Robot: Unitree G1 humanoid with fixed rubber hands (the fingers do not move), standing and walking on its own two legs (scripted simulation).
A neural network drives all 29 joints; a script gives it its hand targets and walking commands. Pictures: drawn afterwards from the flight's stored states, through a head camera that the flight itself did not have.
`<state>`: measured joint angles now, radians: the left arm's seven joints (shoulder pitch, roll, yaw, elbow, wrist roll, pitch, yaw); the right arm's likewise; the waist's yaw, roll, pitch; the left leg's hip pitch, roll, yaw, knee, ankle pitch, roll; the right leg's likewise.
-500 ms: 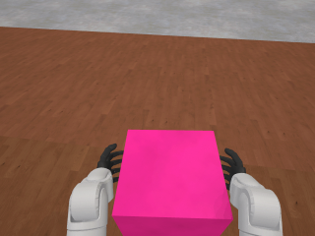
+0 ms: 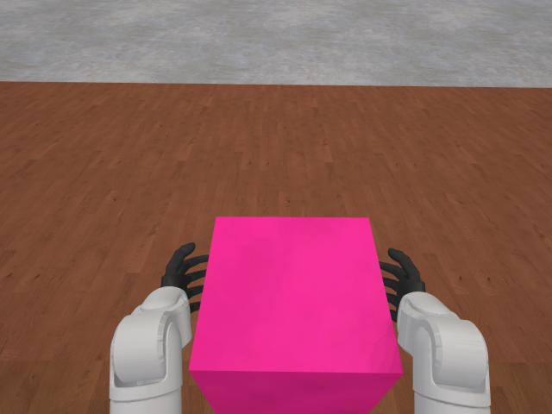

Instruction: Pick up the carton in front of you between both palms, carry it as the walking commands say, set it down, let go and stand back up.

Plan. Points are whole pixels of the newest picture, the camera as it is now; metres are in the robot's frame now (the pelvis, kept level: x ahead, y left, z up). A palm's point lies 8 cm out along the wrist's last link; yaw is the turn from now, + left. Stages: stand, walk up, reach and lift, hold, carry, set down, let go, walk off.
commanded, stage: carry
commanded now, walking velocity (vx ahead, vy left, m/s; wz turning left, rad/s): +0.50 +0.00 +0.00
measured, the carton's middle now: (290, 325) +0.27 +0.00 +0.00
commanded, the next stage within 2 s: none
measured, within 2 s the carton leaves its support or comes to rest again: neither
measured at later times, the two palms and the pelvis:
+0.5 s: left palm (219, 118) +0.66 +0.14 +0.10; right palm (362, 118) +0.69 -0.16 +0.09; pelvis +0.32 -0.04 -0.01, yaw +3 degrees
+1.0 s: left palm (232, 56) +1.03 +0.15 +0.07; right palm (339, 57) +1.02 -0.15 +0.08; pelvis +0.66 +0.00 -0.03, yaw +1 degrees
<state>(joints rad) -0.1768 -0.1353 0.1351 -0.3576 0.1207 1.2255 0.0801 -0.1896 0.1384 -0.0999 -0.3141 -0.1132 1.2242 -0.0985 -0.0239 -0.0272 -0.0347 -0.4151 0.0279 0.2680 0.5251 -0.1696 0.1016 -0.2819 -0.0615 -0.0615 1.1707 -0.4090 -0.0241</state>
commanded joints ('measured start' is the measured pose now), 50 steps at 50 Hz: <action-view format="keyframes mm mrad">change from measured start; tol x32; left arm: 1 -450 -941 -748 -46 -414 -16 -256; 27 -1205 -972 -611 305 -562 -62 -216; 50 -1157 -965 -619 313 -471 -40 -183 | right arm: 1 -487 949 723 -126 439 -25 272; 26 -1189 910 564 249 481 -54 184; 50 -1177 948 568 240 503 -40 239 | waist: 1 9 70 -347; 18 32 181 -220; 22 110 -296 -471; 42 48 -64 -402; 46 -25 370 -517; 50 -37 82 -454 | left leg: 1 505 314 -428 -272 212 51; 19 421 131 -33 158 533 -33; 23 -286 -38 -286 917 -322 -43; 39 -176 -32 -147 7 253 -58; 46 866 302 -587 96 1166 134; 50 636 277 -615 -53 565 147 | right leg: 1 -327 -67 66 46 103 -23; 19 90 117 -203 -669 300 -63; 22 549 -320 651 -877 92 -261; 37 483 -112 28 -690 822 -166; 43 311 -33 -114 -361 752 -74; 46 -378 148 0 122 -207 -19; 50 -483 42 86 34 -30 -35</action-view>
